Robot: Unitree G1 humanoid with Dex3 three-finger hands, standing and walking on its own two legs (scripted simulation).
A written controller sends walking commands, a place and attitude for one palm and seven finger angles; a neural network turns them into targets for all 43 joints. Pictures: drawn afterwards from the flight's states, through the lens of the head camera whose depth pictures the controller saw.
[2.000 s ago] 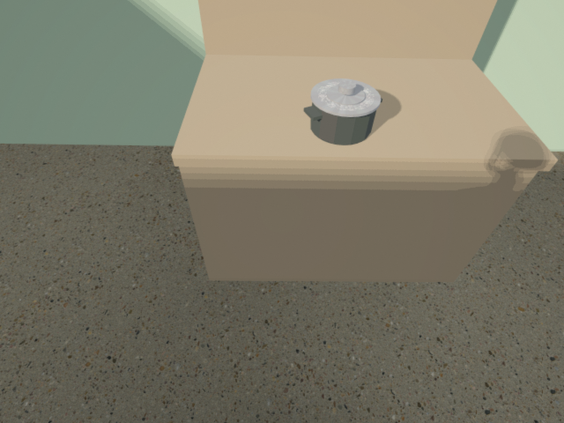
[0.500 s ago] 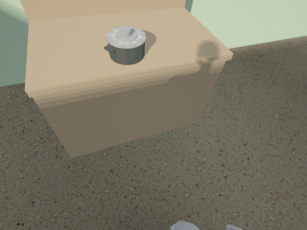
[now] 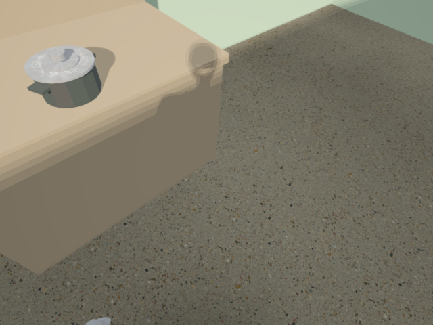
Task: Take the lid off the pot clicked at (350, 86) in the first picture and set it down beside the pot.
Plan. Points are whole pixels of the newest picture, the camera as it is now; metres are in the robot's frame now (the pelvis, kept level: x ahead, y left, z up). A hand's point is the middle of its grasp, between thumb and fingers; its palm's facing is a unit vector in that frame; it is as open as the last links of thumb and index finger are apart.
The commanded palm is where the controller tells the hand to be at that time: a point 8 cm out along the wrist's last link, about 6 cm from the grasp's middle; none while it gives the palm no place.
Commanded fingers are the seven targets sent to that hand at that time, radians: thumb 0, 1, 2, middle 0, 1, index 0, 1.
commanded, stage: walk to a spot facing it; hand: left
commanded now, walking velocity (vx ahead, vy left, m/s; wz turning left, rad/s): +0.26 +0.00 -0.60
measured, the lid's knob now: (57, 54) +0.77 +0.50 +0.05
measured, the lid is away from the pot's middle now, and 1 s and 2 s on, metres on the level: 0.00 0.00 0.00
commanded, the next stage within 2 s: turn to face it in 0.80 s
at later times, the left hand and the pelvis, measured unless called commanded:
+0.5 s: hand (184, 272) +0.25 +0.08 -0.14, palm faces -0.27 -0.94 -0.23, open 7.4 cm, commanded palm none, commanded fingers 0.00 0.90 0.90 -0.20 -0.30 -0.20 -0.30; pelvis +0.09 -0.07 +0.00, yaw -17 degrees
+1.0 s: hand (198, 223) +0.38 +0.06 -0.17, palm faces -0.43 -0.89 -0.17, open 7.4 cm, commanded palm none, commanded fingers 0.00 0.90 0.90 -0.20 -0.30 -0.20 -0.30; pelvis +0.27 -0.10 +0.01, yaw -31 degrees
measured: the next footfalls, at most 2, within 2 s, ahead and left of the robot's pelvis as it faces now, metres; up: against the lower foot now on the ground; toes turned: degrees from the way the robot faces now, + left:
right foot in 0.38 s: +0.13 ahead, -0.19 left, +0.00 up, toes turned -22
left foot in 0.80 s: +0.37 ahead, -0.04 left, +0.00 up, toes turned -19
